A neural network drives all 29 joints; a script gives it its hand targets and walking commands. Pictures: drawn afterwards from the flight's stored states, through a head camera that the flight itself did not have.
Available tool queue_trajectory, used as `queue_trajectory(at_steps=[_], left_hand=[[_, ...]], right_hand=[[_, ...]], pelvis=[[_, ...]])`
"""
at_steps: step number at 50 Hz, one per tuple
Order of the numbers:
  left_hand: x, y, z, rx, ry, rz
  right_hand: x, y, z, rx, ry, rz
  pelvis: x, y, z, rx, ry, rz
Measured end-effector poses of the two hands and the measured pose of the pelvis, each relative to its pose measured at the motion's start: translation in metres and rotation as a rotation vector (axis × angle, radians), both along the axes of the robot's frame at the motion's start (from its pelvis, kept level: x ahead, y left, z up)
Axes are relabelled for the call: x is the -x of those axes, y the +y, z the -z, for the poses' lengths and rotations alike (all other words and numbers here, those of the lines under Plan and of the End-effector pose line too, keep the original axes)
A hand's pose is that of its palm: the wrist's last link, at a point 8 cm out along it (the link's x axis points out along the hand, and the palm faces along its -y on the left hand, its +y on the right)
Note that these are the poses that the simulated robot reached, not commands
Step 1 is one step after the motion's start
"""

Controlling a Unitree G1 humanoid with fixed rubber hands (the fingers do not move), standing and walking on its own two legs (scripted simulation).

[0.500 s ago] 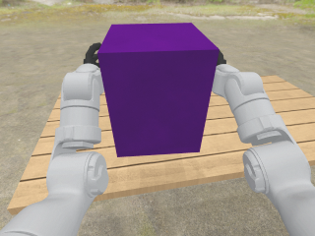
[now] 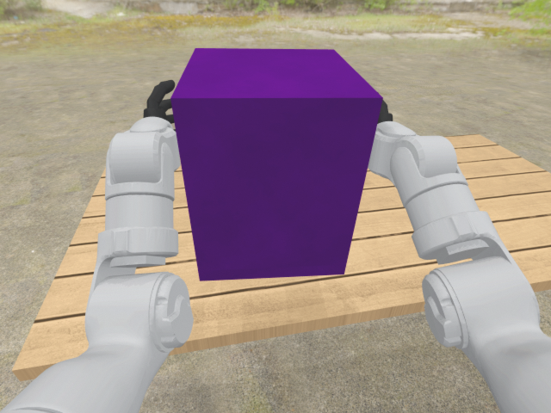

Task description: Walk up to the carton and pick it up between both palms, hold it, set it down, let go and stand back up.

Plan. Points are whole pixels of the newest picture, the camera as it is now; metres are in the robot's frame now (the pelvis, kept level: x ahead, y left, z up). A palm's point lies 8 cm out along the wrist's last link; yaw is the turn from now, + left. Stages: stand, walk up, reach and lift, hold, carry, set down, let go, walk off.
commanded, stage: hold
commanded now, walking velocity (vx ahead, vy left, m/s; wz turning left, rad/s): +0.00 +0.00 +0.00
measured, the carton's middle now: (269, 160) +0.37 +0.01 +0.26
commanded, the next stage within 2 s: none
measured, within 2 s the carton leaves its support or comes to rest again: neither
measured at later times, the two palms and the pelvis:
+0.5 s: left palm (156, 129) +0.37 +0.15 +0.31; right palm (376, 133) +0.36 -0.14 +0.30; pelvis +0.00 +0.00 +0.00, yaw +0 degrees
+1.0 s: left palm (157, 131) +0.37 +0.15 +0.31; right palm (376, 136) +0.36 -0.14 +0.30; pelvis +0.00 +0.00 +0.00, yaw +0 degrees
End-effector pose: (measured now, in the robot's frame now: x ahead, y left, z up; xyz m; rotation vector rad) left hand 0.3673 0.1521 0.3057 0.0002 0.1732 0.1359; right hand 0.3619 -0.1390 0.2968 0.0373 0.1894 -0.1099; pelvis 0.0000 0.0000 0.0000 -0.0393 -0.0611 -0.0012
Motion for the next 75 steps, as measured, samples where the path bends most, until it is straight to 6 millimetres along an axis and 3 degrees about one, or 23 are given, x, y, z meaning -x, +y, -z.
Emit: queue_trajectory(at_steps=[14,75], left_hand=[[0.001,0.0005,-0.0105,-0.005,-0.003,0.001],[-0.0007,0.0009,-0.0061,-0.006,-0.008,0.005]], right_hand=[[0.0008,0.0004,-0.008,0.002,-0.001,-0.002],[-0.0007,0.0007,-0.0038,0.009,0.0,-0.002]], pelvis=[[0.0035,-0.0031,-0.0005,-0.003,0.007,0.001],[0.0015,-0.0036,-0.0004,-0.003,0.005,-0.002]])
